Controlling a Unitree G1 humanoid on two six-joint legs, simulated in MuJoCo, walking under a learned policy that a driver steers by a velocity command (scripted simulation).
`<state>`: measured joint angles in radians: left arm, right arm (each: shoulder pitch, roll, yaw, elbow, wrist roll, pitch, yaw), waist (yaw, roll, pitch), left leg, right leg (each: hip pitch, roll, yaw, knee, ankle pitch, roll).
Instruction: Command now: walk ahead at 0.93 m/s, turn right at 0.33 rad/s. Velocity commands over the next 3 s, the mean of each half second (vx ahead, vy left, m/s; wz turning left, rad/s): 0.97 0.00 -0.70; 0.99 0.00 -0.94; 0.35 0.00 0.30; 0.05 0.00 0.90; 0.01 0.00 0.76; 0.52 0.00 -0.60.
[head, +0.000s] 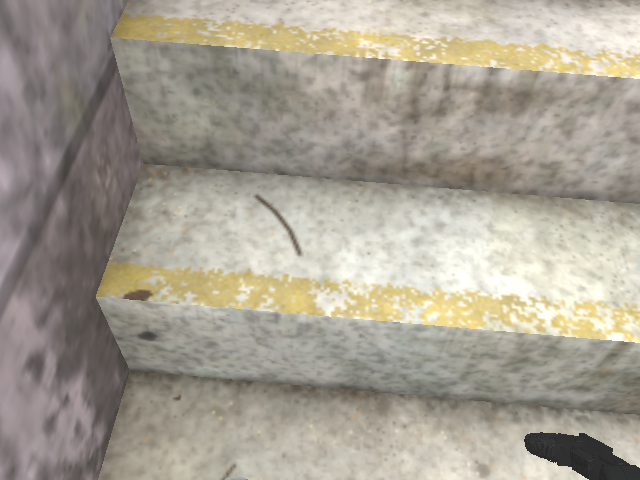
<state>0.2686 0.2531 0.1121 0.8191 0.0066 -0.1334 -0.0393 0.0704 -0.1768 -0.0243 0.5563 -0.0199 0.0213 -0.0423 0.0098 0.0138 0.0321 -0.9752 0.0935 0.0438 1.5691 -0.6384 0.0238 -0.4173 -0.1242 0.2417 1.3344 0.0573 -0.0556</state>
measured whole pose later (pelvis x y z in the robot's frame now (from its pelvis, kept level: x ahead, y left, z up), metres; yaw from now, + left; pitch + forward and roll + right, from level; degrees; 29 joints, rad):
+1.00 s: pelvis +0.46 +0.01 +0.39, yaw -29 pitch +6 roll -4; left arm 0.62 0.23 0.10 0.83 0.06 0.11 0.00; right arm -0.08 -0.23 -0.07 0.78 -0.01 -0.03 -0.01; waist 0.46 0.12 0.22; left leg 0.00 0.08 0.18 0.46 -0.12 -0.07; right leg -0.85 0.18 -0.03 1.57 -0.91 -0.06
